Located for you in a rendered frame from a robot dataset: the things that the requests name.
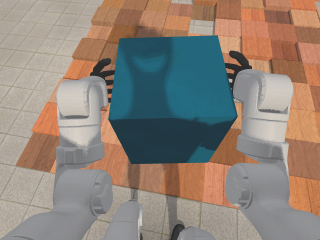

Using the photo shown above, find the robot right foot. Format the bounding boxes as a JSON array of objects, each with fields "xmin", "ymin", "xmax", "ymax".
[{"xmin": 171, "ymin": 224, "xmax": 185, "ymax": 240}]

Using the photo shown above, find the robot right hand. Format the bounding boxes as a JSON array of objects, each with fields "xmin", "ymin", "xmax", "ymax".
[{"xmin": 225, "ymin": 50, "xmax": 252, "ymax": 99}]

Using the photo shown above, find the left robot upper arm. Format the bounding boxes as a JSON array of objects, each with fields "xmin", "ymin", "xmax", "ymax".
[{"xmin": 0, "ymin": 169, "xmax": 114, "ymax": 240}]

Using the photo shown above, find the robot left hand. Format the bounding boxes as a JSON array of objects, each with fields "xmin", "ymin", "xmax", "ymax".
[{"xmin": 90, "ymin": 58, "xmax": 115, "ymax": 103}]

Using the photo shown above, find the left robot forearm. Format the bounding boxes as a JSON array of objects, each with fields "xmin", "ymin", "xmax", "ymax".
[{"xmin": 52, "ymin": 76, "xmax": 109, "ymax": 205}]

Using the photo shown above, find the carton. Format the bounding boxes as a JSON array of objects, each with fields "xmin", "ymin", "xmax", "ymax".
[{"xmin": 108, "ymin": 35, "xmax": 238, "ymax": 164}]

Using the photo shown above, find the right robot upper arm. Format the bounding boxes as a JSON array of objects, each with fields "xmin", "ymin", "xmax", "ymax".
[{"xmin": 224, "ymin": 162, "xmax": 320, "ymax": 240}]

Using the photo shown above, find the robot right thigh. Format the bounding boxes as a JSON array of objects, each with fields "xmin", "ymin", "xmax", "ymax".
[{"xmin": 178, "ymin": 227, "xmax": 216, "ymax": 240}]

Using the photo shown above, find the right robot forearm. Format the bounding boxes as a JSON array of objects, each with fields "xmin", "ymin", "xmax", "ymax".
[{"xmin": 233, "ymin": 69, "xmax": 294, "ymax": 198}]

